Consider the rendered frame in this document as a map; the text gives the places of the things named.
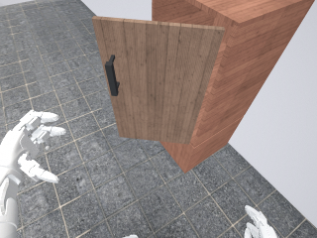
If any right robot hand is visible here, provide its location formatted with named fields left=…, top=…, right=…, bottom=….
left=244, top=205, right=278, bottom=238

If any left robot hand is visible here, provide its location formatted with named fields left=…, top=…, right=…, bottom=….
left=0, top=110, right=66, bottom=183

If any cupboard door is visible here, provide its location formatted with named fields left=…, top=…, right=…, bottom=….
left=91, top=16, right=225, bottom=145

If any left robot forearm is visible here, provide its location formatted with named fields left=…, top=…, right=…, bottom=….
left=0, top=166, right=23, bottom=238

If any handle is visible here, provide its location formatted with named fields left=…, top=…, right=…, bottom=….
left=105, top=55, right=120, bottom=96

